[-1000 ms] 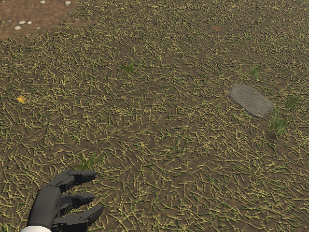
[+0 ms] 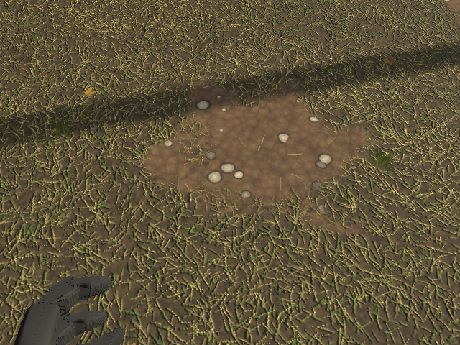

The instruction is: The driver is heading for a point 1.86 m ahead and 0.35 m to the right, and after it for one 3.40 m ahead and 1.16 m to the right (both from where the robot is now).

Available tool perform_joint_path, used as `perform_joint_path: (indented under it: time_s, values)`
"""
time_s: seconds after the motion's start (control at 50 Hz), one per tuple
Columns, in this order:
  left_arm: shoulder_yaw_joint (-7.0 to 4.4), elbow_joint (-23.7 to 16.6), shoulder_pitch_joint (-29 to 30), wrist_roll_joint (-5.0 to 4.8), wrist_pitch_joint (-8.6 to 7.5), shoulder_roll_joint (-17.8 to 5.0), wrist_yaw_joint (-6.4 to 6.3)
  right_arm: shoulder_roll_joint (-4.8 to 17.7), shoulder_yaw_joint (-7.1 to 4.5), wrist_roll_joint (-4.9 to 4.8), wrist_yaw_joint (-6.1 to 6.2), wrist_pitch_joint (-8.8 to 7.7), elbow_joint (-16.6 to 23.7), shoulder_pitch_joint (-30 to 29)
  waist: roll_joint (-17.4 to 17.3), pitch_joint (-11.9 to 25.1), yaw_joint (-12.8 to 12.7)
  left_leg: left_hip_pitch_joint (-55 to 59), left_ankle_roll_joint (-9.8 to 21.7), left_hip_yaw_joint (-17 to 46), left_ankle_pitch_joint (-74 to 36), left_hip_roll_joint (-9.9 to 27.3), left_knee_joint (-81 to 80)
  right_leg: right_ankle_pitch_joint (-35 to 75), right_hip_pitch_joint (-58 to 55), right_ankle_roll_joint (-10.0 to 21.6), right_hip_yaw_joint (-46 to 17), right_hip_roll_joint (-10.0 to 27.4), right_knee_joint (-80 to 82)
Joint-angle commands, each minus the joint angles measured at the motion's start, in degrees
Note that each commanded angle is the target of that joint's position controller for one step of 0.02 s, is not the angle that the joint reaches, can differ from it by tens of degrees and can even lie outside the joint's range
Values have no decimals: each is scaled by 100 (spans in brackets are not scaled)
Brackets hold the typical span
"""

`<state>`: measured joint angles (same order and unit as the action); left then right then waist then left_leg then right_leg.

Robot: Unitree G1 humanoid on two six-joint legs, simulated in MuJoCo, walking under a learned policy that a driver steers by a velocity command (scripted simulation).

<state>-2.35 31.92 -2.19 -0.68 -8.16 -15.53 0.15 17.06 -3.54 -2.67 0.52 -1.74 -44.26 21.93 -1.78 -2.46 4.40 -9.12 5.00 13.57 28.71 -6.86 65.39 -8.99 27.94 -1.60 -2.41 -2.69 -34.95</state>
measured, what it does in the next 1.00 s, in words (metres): walks ahead: left foot, then right foot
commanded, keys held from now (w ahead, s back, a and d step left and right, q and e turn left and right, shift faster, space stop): q+shift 0.24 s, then e+shift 0.76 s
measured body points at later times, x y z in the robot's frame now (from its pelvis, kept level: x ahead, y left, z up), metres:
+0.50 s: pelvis +0.28 +0.01 +0.01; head +0.33 +0.04 +0.46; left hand +0.32 +0.31 -0.12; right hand +0.53 -0.16 -0.07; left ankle +0.37 +0.11 -0.71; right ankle +0.25 -0.16 -0.63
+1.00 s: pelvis +0.34 -0.05 +0.03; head +0.38 -0.09 +0.48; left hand +0.47 +0.24 -0.05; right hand +0.49 -0.36 -0.07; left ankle +0.39 +0.12 -0.63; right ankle +0.33 -0.13 -0.71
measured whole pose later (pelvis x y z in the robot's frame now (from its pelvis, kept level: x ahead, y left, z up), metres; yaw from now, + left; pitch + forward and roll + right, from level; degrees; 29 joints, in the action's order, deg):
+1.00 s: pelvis +0.34 -0.05 +0.03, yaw -10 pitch +3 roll +4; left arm -4.6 40.9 -15.4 -0.8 1.4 -18.1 -1.8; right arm 17.9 -6.1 0.6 2.8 0.7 -41.5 1.1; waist -0.8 -2.7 -1.7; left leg -34.3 -2.6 3.8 19.2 -2.4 60.1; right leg -13.2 17.8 3.0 -5.4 -1.0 -28.2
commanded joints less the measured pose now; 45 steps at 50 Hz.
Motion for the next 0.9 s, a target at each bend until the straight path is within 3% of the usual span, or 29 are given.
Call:
perform_joint_path:
  time_s: [0.02, 0.04, 0.06, 0.1, 0.14, 0.2, 0.26, 0.3, 0.32, 0.34, 0.36, 0.38, 0.4, 0.42, 0.44, 0.46, 0.48, 0.5, 0.56, 0.64, 0.7, 0.76, 0.78, 0.8, 0.82, 0.84, 0.86, 0.88, 0.9]
  values:
    - [-339, 69, -1601, 177, 161, -699, -60, 745, -43, 128, 23, -73, 835, -725, 426, 733, -1125, -3666, -256, -527, -806, 862, 1687, -1292, -4038, 989, -3033, 2138, 1757]
    - [-334, 173, -1399, 245, 198, -689, -63, 709, -86, 249, 1, -85, 1005, -1077, 148, 228, -964, -3473, -319, -586, -819, 1016, 1429, 556, -3239, 1010, -2223, 1974, 1674]
    - [-298, 276, -1244, 272, 185, -587, -65, 622, -121, 183, -35, -34, 1071, -999, 347, 108, -707, -3169, -368, -584, -666, 1199, 1241, 1925, -2746, 991, -1572, 1838, 1609]
    - [-219, 487, -937, 99, 163, -306, -36, 353, -90, 22, -44, 103, 1160, -920, 699, -17, -444, -3145, -420, -803, -508, 1369, 653, 2847, -2301, 943, -731, 1639, 1721]
    - [-302, 610, -658, 15, 163, -617, -61, 195, -15, 100, -96, 139, 1320, -1081, 714, -130, -329, -3049, -535, -1040, -1014, 1406, -227, 3296, -1900, 1069, -239, 1710, 2024]
    - [-414, 649, -247, -11, 230, -1036, -152, 291, -24, 171, -260, 108, 1218, -1118, 605, 173, -285, -2033, -489, -1380, -2833, 1198, -1819, 3184, -1729, 880, 713, 1412, 2105]
    - [-454, 812, -506, -170, 238, -1232, -180, 521, -127, 228, -416, 140, 1276, -1384, 494, 342, -363, -1269, -226, -1605, -3234, 823, -2641, 3640, -2015, 656, 1061, 1340, 1604]
    - [-489, 913, -760, -276, 265, -1436, -153, 730, -240, 288, -434, 94, 1300, -1144, 435, 495, -138, -651, 48, -1642, -2752, 466, -2995, 4532, -2174, 692, 953, 1477, 854]
    - [-445, 949, -825, -274, 289, -1381, -127, 883, -332, 295, -392, 57, 1188, -677, 272, 705, 150, 28, 230, -1585, -3064, 358, -3376, 4393, -2083, 635, 974, 1410, 117]
    - [-349, 993, -902, -207, 294, -1207, -95, 997, -375, 328, -293, 29, 1108, -328, -43, 836, 415, 818, 443, -1329, -4170, 535, -3860, 3315, -1607, 454, 1061, 1138, -1046]
    - [-98, 949, -1559, 241, 329, -468, -14, 1361, -298, 434, -144, 15, 1176, -515, -1808, 1408, -210, 2265, 1069, 307, -8406, 2183, -3108, -2825, -194, 155, 1054, 414, -3356]
    - [15, 1297, -2383, -31, 380, -737, 82, 915, -70, 605, -150, -49, 1421, -638, -1362, 3256, -180, 2931, 2184, 2142, -7861, 3514, -3342, -3530, 95, 89, -454, 184, -4510]
    - [-153, 1336, -1788, -222, 494, -1320, 93, 679, -51, 548, -208, -37, 1409, -693, -264, 2935, 127, 2215, 1887, 1463, -6756, 3040, -3666, -3110, 10, 3, -719, 358, -4475]
    - [-153, 1110, -1300, -255, 574, -1234, 63, 675, -25, 409, -243, -67, 1241, -995, -59, 2030, -48, 1572, 1531, 817, -5825, 2722, -3887, -2805, 333, -81, -555, 558, -3956]
    - [-115, 1159, -1145, -172, 671, -1035, -29, 539, 26, 366, -235, -83, 1110, -1235, 203, 1527, -227, 907, 1259, 515, -5131, 2530, -4085, -2562, 295, -183, -464, 778, -3554]
    - [-129, 1211, -1281, -132, 781, -1002, -81, 496, 40, 402, -212, -83, 1022, -1454, 43, 1205, -439, 194, 1149, 182, -4788, 2391, -4294, -2369, -53, -278, -408, 888, -3255]
    - [-170, 1266, -1449, -121, 883, -1057, -104, 647, -19, 460, -171, -56, 986, -1589, -172, 1022, -566, -420, 1121, -129, -4594, 2299, -4548, -2179, -430, -380, -187, 818, -3302]
    - [-201, 1272, -1559, -111, 951, -1033, -144, 767, -78, 491, -110, -42, 977, -1684, -299, 977, -623, -609, 1178, -327, -4511, 2316, -4700, -2080, -451, -458, -31, 758, -3392]
    - [-211, 1174, -1471, -76, 1091, -794, -219, 684, -113, 480, 73, -7, 930, -1847, -196, 995, -634, -682, 1171, -829, -3572, 2405, -4958, -1636, -226, -519, 42, 931, -3167]
    - [-191, 936, -1043, -38, 1173, -621, -160, 613, -159, 459, 239, 94, 817, -1979, -373, 876, -538, -665, 984, -1437, -2433, 2400, -5134, -1072, -325, -409, 277, 1057, -2276]
    - [-229, 828, -932, -26, 1191, -682, -54, 689, -232, 403, 232, 165, 705, -1907, -424, 878, -491, -402, 870, -1695, -2417, 2581, -5024, -1062, -567, -226, 530, 996, -1628]
    - [-307, 851, -1228, -12, 1248, -734, 58, 757, -303, 204, 170, 212, 613, -2036, -443, 878, -739, -238, 512, -1971, -2354, 2622, -4544, -850, -1125, 123, 812, 829, -489]
    - [-375, 950, -1487, 24, 1264, -821, 53, 642, -298, 115, 149, 231, 549, -2007, -236, 812, -841, -370, 227, -2176, -1972, 2409, -4051, -569, -1440, 341, 818, 637, 107]
    - [-478, 1001, -1733, 76, 1249, -1082, 3, 447, -282, 101, 119, 272, 399, -1728, 473, 476, -868, -939, -225, -2508, -1268, 1970, -3057, 292, -1750, 662, 149, 780, 911]
    - [-649, 839, -1772, 83, 1194, -1891, -108, 286, -262, 330, 110, 308, 583, -1639, 2322, 46, -578, -2759, -886, -2766, 802, 1040, -1197, 2330, -2224, 1446, -2205, 2150, 1337]
    - [-616, 685, -1709, 295, 1003, -1943, -56, 343, -255, 451, 160, 276, 903, -2471, 1885, 330, -887, -3351, -918, -1476, 1073, 514, -191, 1846, -1922, 2133, -3123, 2353, 1724]
    - [-619, 662, -1474, 320, 833, -1847, -11, 442, -288, 354, 188, 266, 925, -2622, 1298, 356, -777, -3485, -753, -1065, 558, 578, 42, 1036, -1939, 1931, -2758, 2157, 1898]
    - [-621, 603, -1150, 169, 752, -1764, -45, 491, -320, 298, 228, 250, 844, -2490, 1073, 320, -559, -3512, -650, -902, -57, 655, -40, 670, -1954, 1619, -2445, 1903, 1897]
    - [-549, 527, -871, 15, 761, -1488, -94, 612, -367, 339, 282, 245, 709, -2333, 873, 366, -437, -3474, -651, -840, -438, 735, -121, 694, -1972, 1382, -2175, 1773, 1765]
Next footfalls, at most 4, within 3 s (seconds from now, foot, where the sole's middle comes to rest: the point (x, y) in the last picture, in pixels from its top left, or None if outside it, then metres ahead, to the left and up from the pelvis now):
0.34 left None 0.41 0.12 -0.75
0.80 right None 0.37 -0.14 -0.75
1.28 left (204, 335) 0.49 0.05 -0.75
1.64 right None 0.34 -0.15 -0.75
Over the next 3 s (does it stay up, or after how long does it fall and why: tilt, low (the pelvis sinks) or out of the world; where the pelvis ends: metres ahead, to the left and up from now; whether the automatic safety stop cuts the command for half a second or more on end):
stays up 1.38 -0.51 0.00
